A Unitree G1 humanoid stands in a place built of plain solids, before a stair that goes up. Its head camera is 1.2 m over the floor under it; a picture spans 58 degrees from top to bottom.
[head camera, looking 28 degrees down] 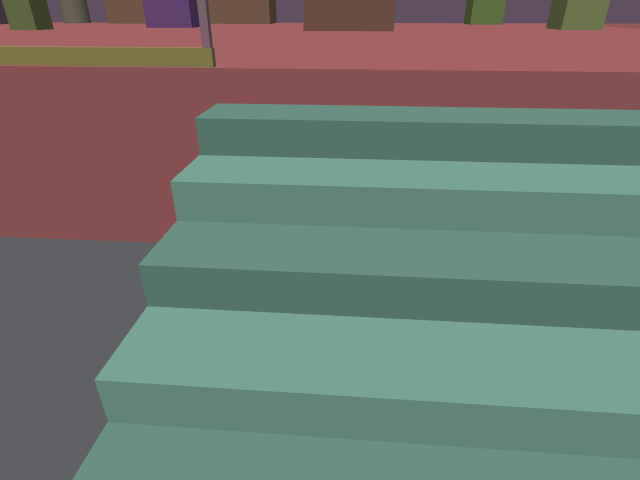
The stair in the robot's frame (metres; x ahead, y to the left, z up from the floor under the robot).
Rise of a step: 0.16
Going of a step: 0.33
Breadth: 2.53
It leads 5 degrees to the right of straight ahead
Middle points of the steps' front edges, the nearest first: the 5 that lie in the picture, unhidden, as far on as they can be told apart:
0.75 -0.65 0.32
1.08 -0.68 0.48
1.42 -0.71 0.64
1.75 -0.73 0.80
2.08 -0.76 0.96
